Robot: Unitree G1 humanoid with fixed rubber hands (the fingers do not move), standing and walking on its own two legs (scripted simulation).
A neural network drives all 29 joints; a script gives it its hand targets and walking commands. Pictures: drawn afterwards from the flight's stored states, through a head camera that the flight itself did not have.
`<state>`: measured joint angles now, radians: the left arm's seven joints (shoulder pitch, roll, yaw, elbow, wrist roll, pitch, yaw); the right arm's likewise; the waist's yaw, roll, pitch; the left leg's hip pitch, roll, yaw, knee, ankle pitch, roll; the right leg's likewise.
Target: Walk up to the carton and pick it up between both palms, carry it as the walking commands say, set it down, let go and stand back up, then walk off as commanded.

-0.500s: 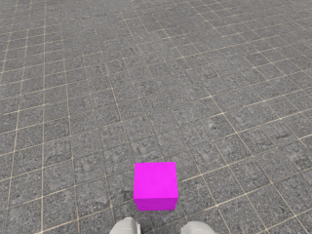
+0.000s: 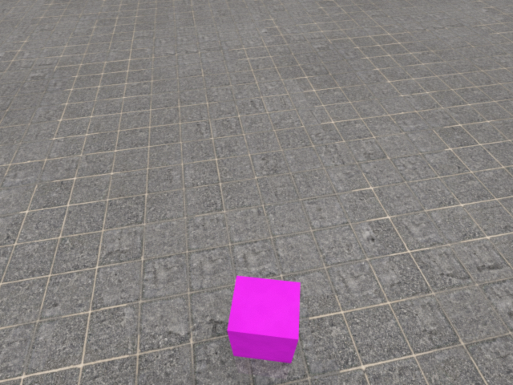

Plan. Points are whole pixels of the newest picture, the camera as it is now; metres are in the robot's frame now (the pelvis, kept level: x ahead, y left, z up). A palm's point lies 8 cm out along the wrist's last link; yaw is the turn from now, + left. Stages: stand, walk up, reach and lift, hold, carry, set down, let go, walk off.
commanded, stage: walk up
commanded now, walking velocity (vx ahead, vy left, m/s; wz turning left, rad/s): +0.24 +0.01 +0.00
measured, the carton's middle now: (265, 321) +0.42 +0.03 -0.63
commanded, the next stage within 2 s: stand in 1.36 s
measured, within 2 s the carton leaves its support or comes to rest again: neither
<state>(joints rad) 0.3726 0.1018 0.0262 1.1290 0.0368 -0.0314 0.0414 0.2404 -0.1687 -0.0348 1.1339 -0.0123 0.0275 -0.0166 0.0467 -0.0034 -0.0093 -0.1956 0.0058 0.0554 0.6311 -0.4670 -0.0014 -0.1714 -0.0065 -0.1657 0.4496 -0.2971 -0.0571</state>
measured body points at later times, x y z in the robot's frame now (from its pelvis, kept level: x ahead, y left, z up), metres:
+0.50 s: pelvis +0.07 +0.01 -0.01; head +0.09 +0.01 +0.44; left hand +0.15 +0.23 -0.16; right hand -0.01 -0.18 -0.17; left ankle -0.04 +0.11 -0.74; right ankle +0.12 -0.10 -0.74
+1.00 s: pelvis +0.07 -0.02 +0.00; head +0.07 -0.02 +0.45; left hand +0.05 +0.21 -0.16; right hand +0.06 -0.23 -0.17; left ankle -0.03 +0.11 -0.74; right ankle +0.12 -0.10 -0.74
